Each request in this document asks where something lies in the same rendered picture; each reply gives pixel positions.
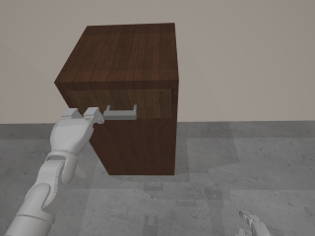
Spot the left robot forearm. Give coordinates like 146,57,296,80
3,150,79,236

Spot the robot left hand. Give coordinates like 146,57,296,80
50,107,104,179

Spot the cabinet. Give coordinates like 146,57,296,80
54,23,179,176

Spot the drawer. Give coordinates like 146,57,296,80
66,88,172,118

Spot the handle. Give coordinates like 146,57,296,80
102,104,137,120

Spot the robot right hand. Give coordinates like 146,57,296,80
235,209,271,236

